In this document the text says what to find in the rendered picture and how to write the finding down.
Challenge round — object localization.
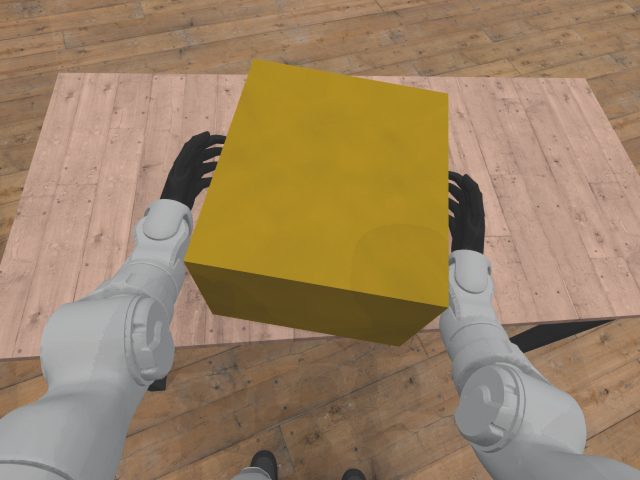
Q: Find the robot left forearm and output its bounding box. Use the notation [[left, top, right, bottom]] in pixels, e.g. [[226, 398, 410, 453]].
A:
[[40, 199, 193, 384]]

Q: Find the robot left hand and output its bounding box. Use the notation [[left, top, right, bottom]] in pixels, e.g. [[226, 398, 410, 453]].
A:
[[160, 131, 227, 211]]

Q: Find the left robot foot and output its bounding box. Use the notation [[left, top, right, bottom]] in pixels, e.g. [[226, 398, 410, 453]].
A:
[[250, 450, 278, 480]]

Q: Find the carton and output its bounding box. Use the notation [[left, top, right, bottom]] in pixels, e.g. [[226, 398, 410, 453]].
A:
[[184, 59, 449, 347]]

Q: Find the robot right forearm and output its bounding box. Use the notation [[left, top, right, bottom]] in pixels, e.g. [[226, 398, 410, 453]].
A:
[[439, 250, 586, 449]]

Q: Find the table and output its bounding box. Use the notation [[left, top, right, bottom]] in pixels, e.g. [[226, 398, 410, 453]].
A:
[[0, 73, 640, 392]]

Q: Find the right robot upper arm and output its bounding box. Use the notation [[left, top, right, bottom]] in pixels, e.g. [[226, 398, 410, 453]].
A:
[[455, 364, 640, 480]]

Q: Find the left robot upper arm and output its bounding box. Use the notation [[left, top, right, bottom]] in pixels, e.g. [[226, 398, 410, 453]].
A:
[[0, 294, 175, 480]]

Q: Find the left robot shin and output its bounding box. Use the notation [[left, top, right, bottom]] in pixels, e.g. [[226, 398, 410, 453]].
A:
[[239, 467, 270, 479]]

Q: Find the robot right hand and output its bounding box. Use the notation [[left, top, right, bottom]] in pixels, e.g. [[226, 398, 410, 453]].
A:
[[448, 171, 485, 254]]

